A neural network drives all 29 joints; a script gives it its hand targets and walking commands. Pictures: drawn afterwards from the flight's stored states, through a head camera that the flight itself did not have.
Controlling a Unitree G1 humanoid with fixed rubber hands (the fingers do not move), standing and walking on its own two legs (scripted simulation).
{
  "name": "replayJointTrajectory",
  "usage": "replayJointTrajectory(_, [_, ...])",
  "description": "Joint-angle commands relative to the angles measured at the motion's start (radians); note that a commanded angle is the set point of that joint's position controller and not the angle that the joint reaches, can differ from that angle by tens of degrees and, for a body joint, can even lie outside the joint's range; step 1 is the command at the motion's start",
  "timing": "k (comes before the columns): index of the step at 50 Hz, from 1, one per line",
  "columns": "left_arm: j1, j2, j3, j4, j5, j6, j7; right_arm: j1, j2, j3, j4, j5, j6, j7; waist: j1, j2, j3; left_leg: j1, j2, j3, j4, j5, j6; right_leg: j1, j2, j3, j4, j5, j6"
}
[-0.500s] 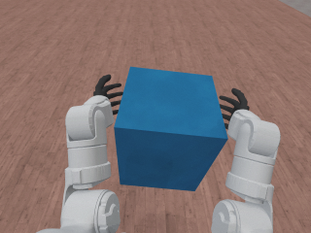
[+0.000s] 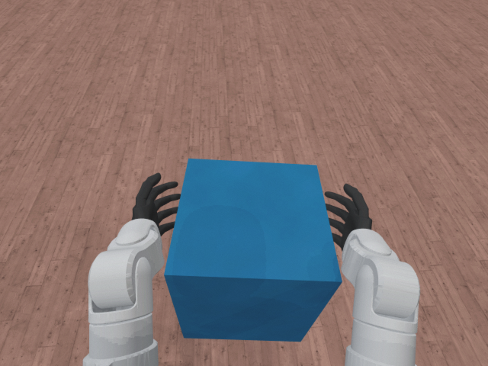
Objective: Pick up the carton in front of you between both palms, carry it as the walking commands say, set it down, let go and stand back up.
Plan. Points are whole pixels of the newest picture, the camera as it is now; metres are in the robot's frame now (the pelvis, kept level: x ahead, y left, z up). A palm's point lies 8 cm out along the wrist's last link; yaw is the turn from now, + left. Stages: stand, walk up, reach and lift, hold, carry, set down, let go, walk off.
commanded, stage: carry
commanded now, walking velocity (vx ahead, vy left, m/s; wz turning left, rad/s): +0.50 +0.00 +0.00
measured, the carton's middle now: (247, 255) +0.31 +0.01 +0.00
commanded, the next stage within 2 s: none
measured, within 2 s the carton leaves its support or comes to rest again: neither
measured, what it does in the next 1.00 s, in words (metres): walks ahead: right foot, then left foot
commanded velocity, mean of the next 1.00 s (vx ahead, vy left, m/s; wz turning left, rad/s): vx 0.48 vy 0.00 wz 0.00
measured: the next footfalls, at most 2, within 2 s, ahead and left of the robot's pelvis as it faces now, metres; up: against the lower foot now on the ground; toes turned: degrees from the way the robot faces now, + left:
right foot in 0.02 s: +0.16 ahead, -0.10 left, +0.00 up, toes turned -9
left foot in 0.46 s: +0.51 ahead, +0.13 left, +0.00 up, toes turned +11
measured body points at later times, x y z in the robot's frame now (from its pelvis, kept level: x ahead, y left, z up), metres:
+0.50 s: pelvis +0.35 +0.03 -0.02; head +0.29 +0.04 +0.42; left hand +0.58 +0.18 +0.07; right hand +0.58 -0.12 +0.08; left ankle +0.48 +0.12 -0.74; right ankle +0.13 -0.09 -0.72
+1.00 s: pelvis +0.65 +0.00 -0.01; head +0.61 -0.01 +0.44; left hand +0.88 +0.15 +0.09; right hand +0.88 -0.15 +0.08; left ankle +0.48 +0.12 -0.74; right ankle +0.77 -0.10 -0.74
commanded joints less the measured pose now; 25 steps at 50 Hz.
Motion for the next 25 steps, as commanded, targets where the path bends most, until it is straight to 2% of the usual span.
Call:
replayJointTrajectory(1, [-0.238, -0.799, -0.638, -0.103, -0.189, 0.032, -0.024, -0.285, 0.76, 0.634, -0.164, 0.19, 0.011, -0.003, 0.011, 0.026, -0.481, -0.11, 0.128, 0.06, 0.437, 0.546, 0.004, 0.582, -0.109, 0.125, -0.029, -0.002, -0.067])
replayJointTrajectory(2, [-0.197, -0.764, -0.615, -0.096, -0.166, 0.041, -0.019, -0.276, 0.747, 0.654, -0.208, 0.2, 0.031, -0.003, 0.02, -0.21, -0.547, -0.423, 0.023, 0.032, 0.689, 0.273, -0.035, 0.829, -0.337, 0.523, -0.033, 0.046, -0.2])
replayJointTrajectory(3, [-0.145, -0.761, -0.6, -0.105, -0.167, 0.049, -0.02, -0.251, 0.734, 0.668, -0.24, 0.209, 0.043, 0.0, 0.022, -0.304, -0.5, -0.669, -0.056, -0.028, 0.85, -0.124, -0.03, 0.904, -0.392, 0.656, -0.093, 0.157, -0.271])
replayJointTrajectory(4, [-0.118, -0.772, -0.604, -0.136, -0.173, 0.056, -0.027, -0.239, 0.75, 0.686, -0.264, 0.223, 0.049, 0.003, 0.02, -0.218, -0.465, -0.733, 0.003, -0.096, 0.944, -0.131, -0.008, 0.864, -0.387, 0.564, -0.078, 0.226, -0.262])
replayJointTrajectory(5, [-0.105, -0.802, -0.615, -0.159, -0.178, 0.057, -0.038, -0.235, 0.777, 0.694, -0.278, 0.228, 0.051, 0.01, 0.02, -0.114, -0.427, -0.737, 0.043, -0.119, 0.908, -0.083, 0.006, 0.797, -0.368, 0.488, -0.087, 0.283, -0.226])
replayJointTrajectory(6, [-0.112, -0.825, -0.628, -0.199, -0.185, 0.056, -0.05, -0.226, 0.809, 0.705, -0.294, 0.235, 0.05, 0.018, 0.017, -0.053, -0.377, -0.707, 0.077, -0.123, 0.825, -0.022, 0.008, 0.705, -0.342, 0.414, -0.127, 0.246, -0.178])
replayJointTrajectory(7, [-0.119, -0.839, -0.644, -0.237, -0.196, 0.056, -0.062, -0.208, 0.833, 0.716, -0.31, 0.243, 0.048, 0.026, 0.012, -0.055, -0.349, -0.665, 0.095, -0.12, 0.737, 0.023, 0.003, 0.638, -0.317, 0.356, -0.166, 0.171, -0.14])
replayJointTrajectory(8, [-0.116, -0.848, -0.658, -0.268, -0.21, 0.055, -0.072, -0.185, 0.847, 0.725, -0.327, 0.245, 0.046, 0.031, 0.009, -0.084, -0.336, -0.626, 0.087, -0.094, 0.676, 0.053, -0.006, 0.597, -0.291, 0.302, -0.189, 0.135, -0.119])
replayJointTrajectory(12, [-0.06, -0.756, -0.681, -0.32, -0.231, 0.068, -0.084, -0.086, 0.783, 0.711, -0.357, 0.208, 0.057, 0.018, 0.002, -0.132, -0.247, -0.595, 0.069, -0.015, 0.435, 0.157, -0.031, 0.515, -0.227, 0.162, -0.238, 0.087, -0.121])
replayJointTrajectory(16, [0.003, -0.615, -0.656, -0.32, -0.215, 0.099, -0.058, -0.018, 0.652, 0.683, -0.362, 0.181, 0.095, -0.011, 0.005, -0.145, -0.141, -0.557, 0.049, 0.045, 0.273, 0.295, -0.021, 0.46, -0.203, 0.095, -0.247, 0.129, -0.106])
replayJointTrajectory(20, [0.008, -0.537, -0.638, -0.311, -0.2, 0.127, -0.027, -0.008, 0.561, 0.658, -0.361, 0.183, 0.123, -0.027, 0.0, -0.157, -0.056, -0.512, 0.052, 0.058, 0.203, 0.349, 0.005, 0.457, -0.216, 0.072, -0.233, 0.125, -0.083])
replayJointTrajectory(22, [-0.001, -0.52, -0.637, -0.308, -0.198, 0.136, -0.018, -0.003, 0.538, 0.64, -0.345, 0.185, 0.13, -0.03, -0.012, -0.149, -0.087, -0.359, 0.015, 0.114, 0.189, 0.28, 0.02, 0.436, -0.207, 0.025, -0.097, 0.282, -0.062])
replayJointTrajectory(23, [-0.004, -0.516, -0.639, -0.309, -0.196, 0.14, -0.014, 0.008, 0.532, 0.63, -0.328, 0.186, 0.131, -0.032, -0.023, -0.111, -0.131, -0.214, -0.033, 0.158, 0.169, 0.212, 0.021, 0.397, -0.165, -0.029, 0.059, 0.355, -0.039])
replayJointTrajectory(24, [-0.005, -0.51, -0.637, -0.306, -0.195, 0.143, -0.011, 0.023, 0.532, 0.623, -0.311, 0.185, 0.131, -0.032, -0.043, -0.037, -0.192, -0.021, 0.006, 0.084, 0.161, 0.155, 0.023, 0.279, -0.125, -0.045, 0.278, 0.275, -0.012])
replayJointTrajectory(25, [-0.012, -0.51, -0.642, -0.327, -0.194, 0.145, -0.009, 0.006, 0.523, 0.616, -0.298, 0.186, 0.123, -0.032, -0.044, 0.221, -0.281, 0.16, 0.278, -0.395, 0.016, -0.061, 0.146, 0.021, -0.016, -0.032, 0.595, 0.051, 0.042])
